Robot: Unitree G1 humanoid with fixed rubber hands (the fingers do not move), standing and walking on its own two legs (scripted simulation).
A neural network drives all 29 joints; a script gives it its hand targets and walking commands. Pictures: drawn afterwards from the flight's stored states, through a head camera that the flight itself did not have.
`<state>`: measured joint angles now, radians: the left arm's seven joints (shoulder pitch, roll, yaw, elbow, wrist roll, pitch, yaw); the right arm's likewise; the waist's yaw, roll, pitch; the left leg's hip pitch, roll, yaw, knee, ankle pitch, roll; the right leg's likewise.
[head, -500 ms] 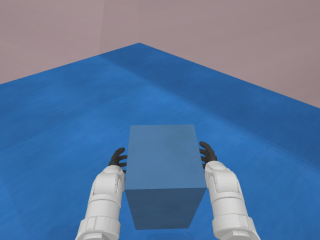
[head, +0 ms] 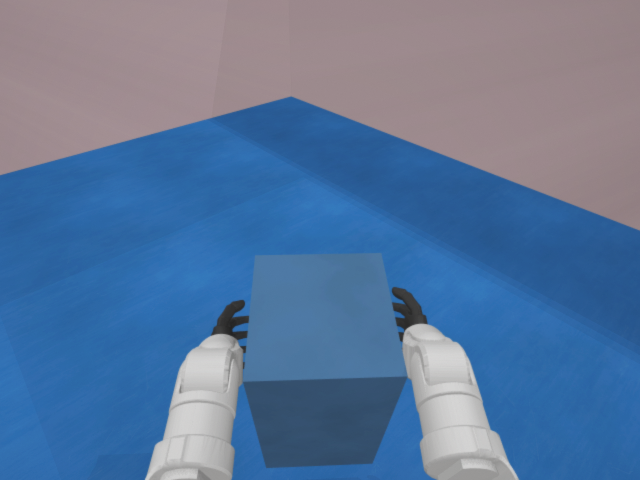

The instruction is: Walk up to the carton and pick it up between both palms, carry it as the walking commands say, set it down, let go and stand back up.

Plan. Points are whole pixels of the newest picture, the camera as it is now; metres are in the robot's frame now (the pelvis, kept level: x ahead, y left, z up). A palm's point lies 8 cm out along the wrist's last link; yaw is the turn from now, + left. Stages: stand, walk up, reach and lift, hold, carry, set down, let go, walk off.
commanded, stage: hold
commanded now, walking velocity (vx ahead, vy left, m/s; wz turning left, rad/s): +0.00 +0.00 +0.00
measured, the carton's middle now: (319, 369) +0.29 +0.00 +0.00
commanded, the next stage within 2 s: carry in 1.14 s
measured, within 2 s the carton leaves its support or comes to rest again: neither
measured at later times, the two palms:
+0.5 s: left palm (223, 348) +0.30 +0.13 +0.04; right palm (413, 343) +0.30 -0.12 +0.05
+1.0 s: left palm (226, 355) +0.29 +0.13 +0.04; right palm (417, 339) +0.30 -0.13 +0.05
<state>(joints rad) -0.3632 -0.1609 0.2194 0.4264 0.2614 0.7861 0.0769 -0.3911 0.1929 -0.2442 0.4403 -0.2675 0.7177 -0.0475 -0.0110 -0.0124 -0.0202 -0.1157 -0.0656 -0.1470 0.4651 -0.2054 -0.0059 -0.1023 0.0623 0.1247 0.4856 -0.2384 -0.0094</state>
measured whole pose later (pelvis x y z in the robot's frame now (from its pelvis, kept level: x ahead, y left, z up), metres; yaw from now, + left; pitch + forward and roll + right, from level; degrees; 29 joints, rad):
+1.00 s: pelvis +0.01 -0.01 +0.00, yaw +0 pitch -8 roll +1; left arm -0.32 -0.17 0.20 0.39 0.26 0.78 0.07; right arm -0.36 0.18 -0.21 0.42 -0.25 0.73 -0.04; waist -0.01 -0.02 -0.02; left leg -0.11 -0.06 -0.15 0.45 -0.21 -0.01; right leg -0.10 0.06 0.11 0.49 -0.25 -0.02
